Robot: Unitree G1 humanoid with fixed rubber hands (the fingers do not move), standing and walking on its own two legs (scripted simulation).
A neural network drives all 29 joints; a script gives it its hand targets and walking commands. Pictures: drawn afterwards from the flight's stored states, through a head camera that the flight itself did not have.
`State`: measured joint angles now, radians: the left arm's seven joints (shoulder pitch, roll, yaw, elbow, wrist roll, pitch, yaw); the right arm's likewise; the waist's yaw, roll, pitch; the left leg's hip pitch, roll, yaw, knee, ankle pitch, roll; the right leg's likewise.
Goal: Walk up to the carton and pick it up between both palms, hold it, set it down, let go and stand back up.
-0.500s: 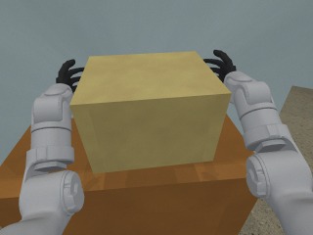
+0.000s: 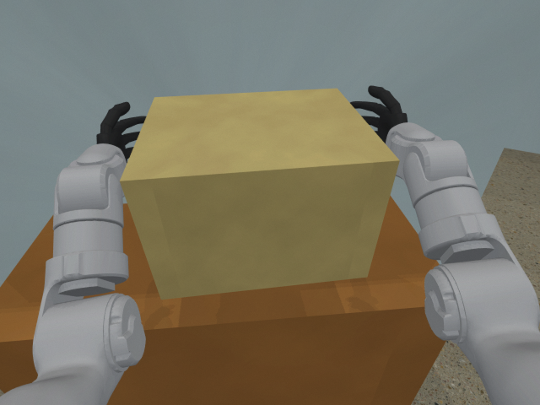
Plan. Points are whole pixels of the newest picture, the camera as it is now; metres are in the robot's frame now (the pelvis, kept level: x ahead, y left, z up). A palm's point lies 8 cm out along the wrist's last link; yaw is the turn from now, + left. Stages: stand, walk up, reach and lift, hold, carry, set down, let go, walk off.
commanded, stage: hold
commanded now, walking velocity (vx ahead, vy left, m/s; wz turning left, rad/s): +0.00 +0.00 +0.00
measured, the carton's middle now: (257, 184) +0.38 +0.00 +0.22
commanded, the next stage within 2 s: set down in 0.08 s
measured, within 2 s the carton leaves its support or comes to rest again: neither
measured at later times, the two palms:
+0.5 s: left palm (104, 144) +0.39 +0.20 +0.29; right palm (380, 130) +0.40 -0.18 +0.29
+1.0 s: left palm (105, 152) +0.40 +0.21 +0.27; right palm (363, 146) +0.43 -0.17 +0.25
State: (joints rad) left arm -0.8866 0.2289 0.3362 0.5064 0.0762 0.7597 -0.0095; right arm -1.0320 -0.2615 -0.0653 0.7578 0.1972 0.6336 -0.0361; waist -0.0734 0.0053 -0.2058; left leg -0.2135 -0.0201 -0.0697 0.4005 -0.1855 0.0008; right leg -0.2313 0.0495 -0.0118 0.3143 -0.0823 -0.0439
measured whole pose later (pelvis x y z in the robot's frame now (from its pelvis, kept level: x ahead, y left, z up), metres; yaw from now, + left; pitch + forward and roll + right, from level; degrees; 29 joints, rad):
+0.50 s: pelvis +0.01 +0.00 +0.00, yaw +0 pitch +0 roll +0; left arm -0.90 0.22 0.34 0.50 0.14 0.67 -0.04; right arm -1.02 -0.26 -0.09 0.81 0.21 0.48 -0.01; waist -0.04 0.01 -0.20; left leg -0.19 -0.02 -0.07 0.38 -0.19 0.00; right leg -0.22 0.05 -0.01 0.31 -0.10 -0.04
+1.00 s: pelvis +0.02 +0.00 +0.00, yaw +0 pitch +0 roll -1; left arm -0.86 0.18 0.34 0.38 0.15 0.70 -0.02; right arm -0.91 -0.26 -0.08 0.71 0.21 0.42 0.00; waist -0.01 0.01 -0.13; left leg -0.16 -0.02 -0.07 0.37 -0.21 0.00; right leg -0.18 0.05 -0.01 0.30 -0.12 -0.04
